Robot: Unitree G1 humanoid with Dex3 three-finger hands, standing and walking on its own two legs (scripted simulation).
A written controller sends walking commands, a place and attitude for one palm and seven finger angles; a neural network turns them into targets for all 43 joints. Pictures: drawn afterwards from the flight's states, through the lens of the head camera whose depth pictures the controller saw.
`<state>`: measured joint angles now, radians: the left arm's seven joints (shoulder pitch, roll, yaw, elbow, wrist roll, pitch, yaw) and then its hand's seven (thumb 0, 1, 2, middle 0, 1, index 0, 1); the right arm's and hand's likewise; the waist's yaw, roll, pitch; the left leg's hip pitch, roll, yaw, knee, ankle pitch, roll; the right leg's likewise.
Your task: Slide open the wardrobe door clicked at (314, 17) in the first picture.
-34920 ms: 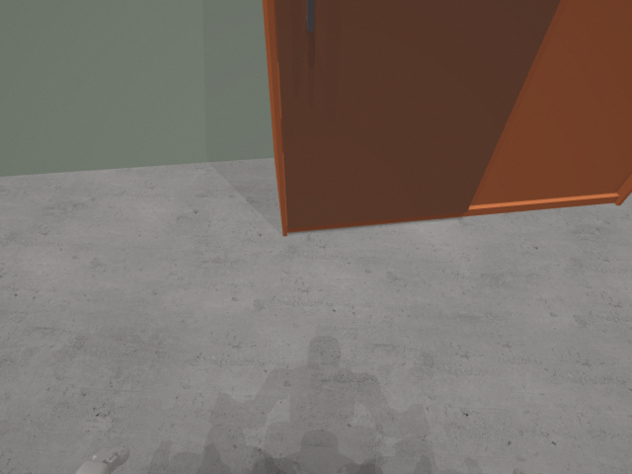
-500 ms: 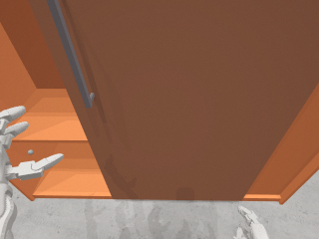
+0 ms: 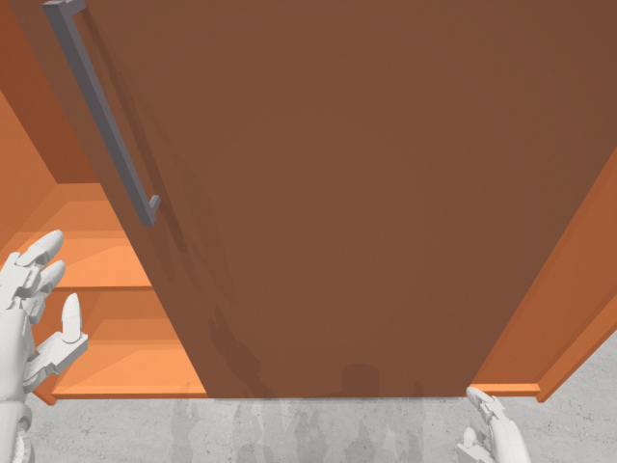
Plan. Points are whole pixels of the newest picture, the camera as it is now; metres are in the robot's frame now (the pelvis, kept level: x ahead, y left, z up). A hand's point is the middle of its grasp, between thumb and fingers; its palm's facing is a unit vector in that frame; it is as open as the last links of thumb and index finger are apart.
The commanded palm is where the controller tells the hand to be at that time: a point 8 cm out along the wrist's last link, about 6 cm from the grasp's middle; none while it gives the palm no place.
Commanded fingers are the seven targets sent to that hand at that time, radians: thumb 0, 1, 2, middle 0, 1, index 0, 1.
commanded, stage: draw the hand back to the body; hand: left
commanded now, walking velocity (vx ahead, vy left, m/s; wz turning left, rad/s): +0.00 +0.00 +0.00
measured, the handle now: (117, 128) +0.44 +0.33 +0.24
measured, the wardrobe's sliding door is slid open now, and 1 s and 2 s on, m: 0.53 0.53 0.53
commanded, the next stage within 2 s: step back with the hand held close in 0.22 s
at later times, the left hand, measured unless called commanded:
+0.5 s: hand (72, 322) +0.19 +0.27 +0.16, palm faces +0.43 -0.79 -0.44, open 7.4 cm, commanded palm +0.13 +0.30 +0.17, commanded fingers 0.00 0.90 0.90 -0.20 -0.30 -0.20 -0.30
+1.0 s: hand out of the picture +0.07 +0.33 +0.15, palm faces +0.46 -0.74 -0.48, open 7.4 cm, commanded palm +0.00 +0.36 +0.17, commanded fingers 0.00 0.90 0.90 -0.20 -0.30 -0.20 -0.30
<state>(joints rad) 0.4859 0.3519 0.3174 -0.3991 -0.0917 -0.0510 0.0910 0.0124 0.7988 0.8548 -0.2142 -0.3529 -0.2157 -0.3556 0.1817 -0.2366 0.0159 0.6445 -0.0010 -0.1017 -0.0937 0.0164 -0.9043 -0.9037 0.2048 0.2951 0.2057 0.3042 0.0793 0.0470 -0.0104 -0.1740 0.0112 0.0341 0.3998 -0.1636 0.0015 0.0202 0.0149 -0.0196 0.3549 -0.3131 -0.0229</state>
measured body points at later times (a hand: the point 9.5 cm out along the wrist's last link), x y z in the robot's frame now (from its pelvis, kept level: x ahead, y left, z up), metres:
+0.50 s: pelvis -0.01 +0.00 +0.00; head -0.02 -0.02 +0.45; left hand +0.16 +0.31 +0.19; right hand +0.18 -0.23 -0.08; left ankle +0.04 +0.12 -0.74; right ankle -0.07 -0.10 -0.74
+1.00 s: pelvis -0.11 +0.05 -0.01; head -0.09 +0.06 +0.44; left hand +0.04 +0.37 +0.18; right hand +0.09 -0.16 -0.09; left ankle +0.03 +0.13 -0.74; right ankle -0.15 -0.07 -0.74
